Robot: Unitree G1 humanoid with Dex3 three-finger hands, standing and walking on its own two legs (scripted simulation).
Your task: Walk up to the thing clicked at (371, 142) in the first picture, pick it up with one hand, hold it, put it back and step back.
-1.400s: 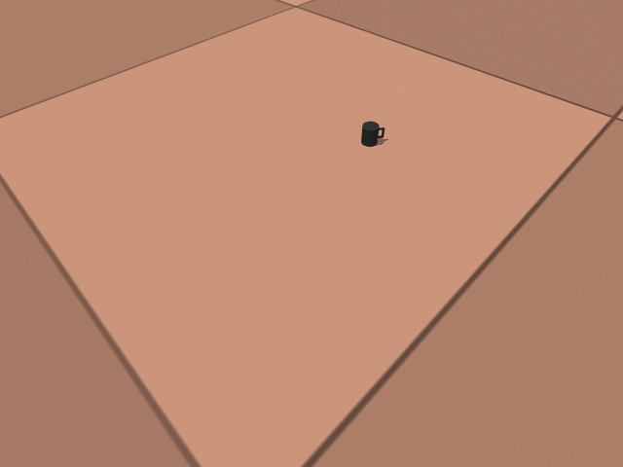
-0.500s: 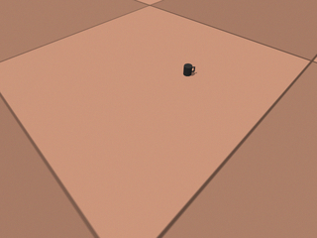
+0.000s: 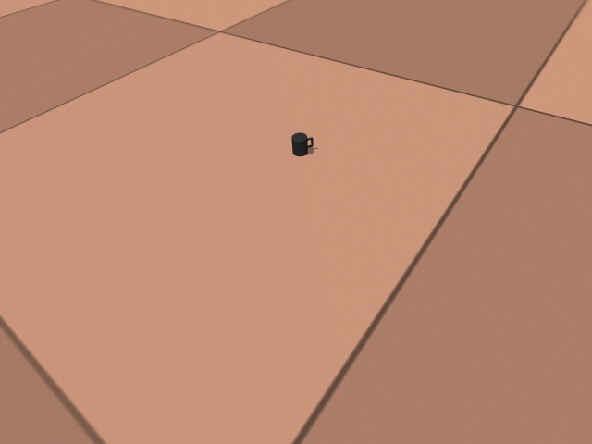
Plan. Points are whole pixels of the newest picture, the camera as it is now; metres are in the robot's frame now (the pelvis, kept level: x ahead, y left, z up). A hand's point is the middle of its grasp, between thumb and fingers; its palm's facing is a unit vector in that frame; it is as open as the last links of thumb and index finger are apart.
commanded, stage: walk up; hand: left
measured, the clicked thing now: (302, 144) +1.77 +0.06 -0.72
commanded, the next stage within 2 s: none
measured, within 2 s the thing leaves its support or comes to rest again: neither
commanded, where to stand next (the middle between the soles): +1.35 -0.13 m, yaw -7 degrees
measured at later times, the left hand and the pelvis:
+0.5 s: hand (184, 389) +0.26 +0.23 -0.16, palm faces -0.05 -0.95 -0.32, open 7.4 cm; pelvis +0.24 -0.04 -0.01, yaw -4 degrees
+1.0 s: hand (247, 201) +0.68 +0.16 -0.12, palm faces -0.13 -0.89 -0.43, open 7.4 cm; pelvis +0.51 -0.10 -0.03, yaw -7 degrees
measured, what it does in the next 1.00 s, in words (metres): walks ahead: right foot, then left foot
